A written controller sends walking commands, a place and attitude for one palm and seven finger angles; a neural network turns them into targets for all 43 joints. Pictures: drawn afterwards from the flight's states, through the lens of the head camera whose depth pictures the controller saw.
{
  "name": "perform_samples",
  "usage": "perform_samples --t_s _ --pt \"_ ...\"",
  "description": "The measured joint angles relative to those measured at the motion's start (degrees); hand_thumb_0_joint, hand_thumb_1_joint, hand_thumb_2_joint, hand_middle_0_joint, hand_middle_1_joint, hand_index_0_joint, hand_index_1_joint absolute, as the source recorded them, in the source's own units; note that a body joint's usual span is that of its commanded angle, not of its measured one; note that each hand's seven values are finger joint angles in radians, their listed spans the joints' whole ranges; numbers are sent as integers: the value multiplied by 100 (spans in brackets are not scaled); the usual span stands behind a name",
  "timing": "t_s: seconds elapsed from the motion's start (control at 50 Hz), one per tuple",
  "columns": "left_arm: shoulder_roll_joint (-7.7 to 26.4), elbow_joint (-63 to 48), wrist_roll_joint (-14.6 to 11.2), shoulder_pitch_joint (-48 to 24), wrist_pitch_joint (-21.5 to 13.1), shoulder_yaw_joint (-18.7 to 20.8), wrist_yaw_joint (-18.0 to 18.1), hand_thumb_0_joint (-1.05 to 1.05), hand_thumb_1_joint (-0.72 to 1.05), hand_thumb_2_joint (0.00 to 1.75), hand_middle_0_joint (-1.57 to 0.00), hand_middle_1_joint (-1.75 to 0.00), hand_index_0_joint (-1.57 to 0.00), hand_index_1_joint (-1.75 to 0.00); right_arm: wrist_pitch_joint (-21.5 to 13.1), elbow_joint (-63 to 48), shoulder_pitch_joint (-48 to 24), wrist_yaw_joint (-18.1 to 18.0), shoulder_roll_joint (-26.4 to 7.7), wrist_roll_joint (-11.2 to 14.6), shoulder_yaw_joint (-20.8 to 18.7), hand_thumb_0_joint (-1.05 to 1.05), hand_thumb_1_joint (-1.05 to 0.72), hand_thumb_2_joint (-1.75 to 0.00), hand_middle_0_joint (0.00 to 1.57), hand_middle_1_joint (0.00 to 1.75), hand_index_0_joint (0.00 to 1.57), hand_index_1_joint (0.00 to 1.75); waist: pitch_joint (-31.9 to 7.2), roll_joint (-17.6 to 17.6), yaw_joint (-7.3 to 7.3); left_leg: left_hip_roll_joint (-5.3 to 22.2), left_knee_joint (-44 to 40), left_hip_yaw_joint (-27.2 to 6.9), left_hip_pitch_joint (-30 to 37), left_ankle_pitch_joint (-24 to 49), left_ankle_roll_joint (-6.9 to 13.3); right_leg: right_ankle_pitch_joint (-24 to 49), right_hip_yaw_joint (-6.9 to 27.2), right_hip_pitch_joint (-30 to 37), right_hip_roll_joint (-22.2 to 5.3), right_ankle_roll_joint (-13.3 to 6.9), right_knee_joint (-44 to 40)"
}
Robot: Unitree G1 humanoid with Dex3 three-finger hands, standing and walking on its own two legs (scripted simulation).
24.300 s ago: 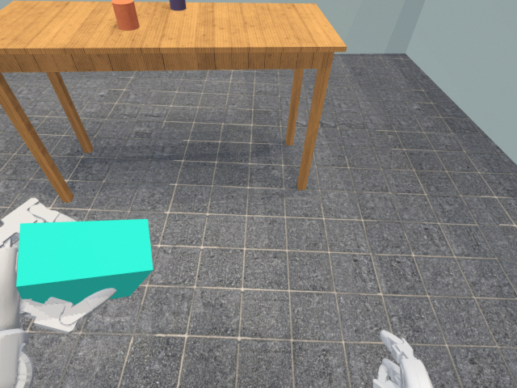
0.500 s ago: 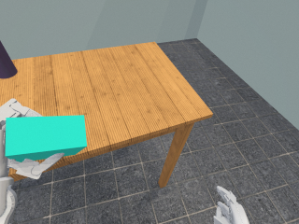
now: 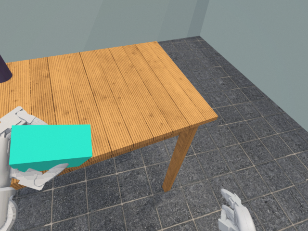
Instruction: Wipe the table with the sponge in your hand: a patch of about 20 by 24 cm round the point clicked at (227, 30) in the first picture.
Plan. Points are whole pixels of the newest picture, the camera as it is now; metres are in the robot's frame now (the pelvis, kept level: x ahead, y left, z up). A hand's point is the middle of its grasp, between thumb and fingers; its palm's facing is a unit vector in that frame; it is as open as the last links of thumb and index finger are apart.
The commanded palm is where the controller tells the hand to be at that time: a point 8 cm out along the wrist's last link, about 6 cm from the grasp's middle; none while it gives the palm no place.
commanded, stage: look again from close up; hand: left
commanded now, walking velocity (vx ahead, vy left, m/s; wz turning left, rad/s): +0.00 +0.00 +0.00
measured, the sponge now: (63, 149) +0.23 +0.22 +0.14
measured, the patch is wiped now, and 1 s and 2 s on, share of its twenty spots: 0.00 0.00 0.00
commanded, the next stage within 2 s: turn the palm down, sponge in hand in 0.30 s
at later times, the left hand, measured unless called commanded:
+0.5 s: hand (26, 126) +0.24 +0.27 +0.19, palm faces +0.43 -0.80 -0.43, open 9.8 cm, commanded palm +0.16 +0.27 +0.18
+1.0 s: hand (51, 146) +0.22 +0.23 +0.16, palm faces +0.36 -0.59 -0.72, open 9.8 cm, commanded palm +0.17 +0.26 +0.21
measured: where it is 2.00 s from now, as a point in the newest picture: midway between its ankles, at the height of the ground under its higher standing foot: outside the picture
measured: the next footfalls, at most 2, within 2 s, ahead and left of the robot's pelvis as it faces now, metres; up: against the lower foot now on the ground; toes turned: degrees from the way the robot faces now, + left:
none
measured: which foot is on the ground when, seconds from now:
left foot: down 0.00-1.00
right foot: down 0.00-1.00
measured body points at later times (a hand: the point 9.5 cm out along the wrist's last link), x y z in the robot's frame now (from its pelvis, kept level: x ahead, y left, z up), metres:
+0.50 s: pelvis +0.00 -0.01 +0.00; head +0.01 +0.01 +0.44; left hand +0.21 +0.31 +0.21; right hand +0.18 -0.22 -0.08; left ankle +0.01 +0.08 -0.74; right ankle +0.02 -0.13 -0.74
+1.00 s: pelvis +0.00 -0.05 -0.01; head -0.01 -0.08 +0.44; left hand +0.20 +0.26 +0.20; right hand +0.21 -0.27 -0.10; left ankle +0.01 +0.08 -0.74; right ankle +0.02 -0.13 -0.74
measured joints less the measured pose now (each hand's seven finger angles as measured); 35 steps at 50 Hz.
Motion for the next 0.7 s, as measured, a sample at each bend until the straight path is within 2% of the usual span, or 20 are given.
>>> perform_samples --t_s 0.4,0.42,0.44,0.46,0.5,0.54,0.58,0.64,0.7 --pt "-11 30 5 74 62 -9 25 -1 -47 103 -77 -135 -76 -135 42 -3 -4 -21 -11 13 -43 2 -90 -90 21 30 21 30 0 41 -27 28 -3 -9 16 -14 -19 3 -7 29 28 -21 -33" --pt "217 66 68 -162 55 -75 6 -1 -48 103 -77 -135 -76 -135 90 -218 131 -167 -94 98 90 2 -90 -90 21 30 21 30 19 67 -2 26 110 -80 -90 -40 -16 -111 -6 -48 68 46 99" --pt "541 258 279 -627 12 -72 -121 -1 -48 103 -77 -135 -76 -135 13 -307 256 -217 -123 -17 118 2 -90 -90 21 30 20 30 63 43 94 -25 212 -141 -158 -64 -22 -134 21 -115 68 -36 256" --pt "732 507 314 -1065 77 -34 -228 -1 -48 103 -77 -135 -76 -135 -44 -235 279 -137 -127 -128 96 2 -90 -90 20 30 20 30 68 33 162 -72 252 -173 -180 -67 -50 -211 16 -172 35 -105 400" --pt "753 775 69 -1567 538 146 -388 -1 -48 103 -77 -135 -76 -135 -61 37 179 85 -151 -247 102 2 -90 -90 20 30 20 30 -43 69 208 -105 238 -141 -162 -54 -95 -318 56 -249 0 -126 570" --pt "579 820 -95 -1622 1039 285 -451 -1 -47 103 -77 -135 -76 -135 -7 209 60 246 -195 -229 139 2 -90 -90 21 30 21 30 -187 178 173 -92 236 -60 -119 -75 -86 -348 136 -265 12 -94 640" --pt "428 623 55 -1333 1407 218 -461 -1 -47 103 -77 -135 -76 -135 74 217 -36 347 -234 -203 175 2 -90 -90 21 30 21 30 -281 279 84 -81 276 -1 -109 -112 -71 -383 192 -300 25 -84 735" --pt "399 178 372 -617 1605 -105 -433 -1 -47 103 -77 -135 -76 -135 224 74 -146 345 -241 -190 203 2 -90 -90 21 30 21 30 -315 339 -24 -71 379 52 -150 -167 -84 -479 240 -412 40 -118 959" --pt "518 18 465 -246 1447 -297 -290 -1 -47 103 -77 -135 -76 -135 313 6 -181 195 -203 -199 164 2 -90 -90 21 30 21 30 -323 325 1 -41 537 10 -258 -223 -141 -569 190 -526 72 -174 1153"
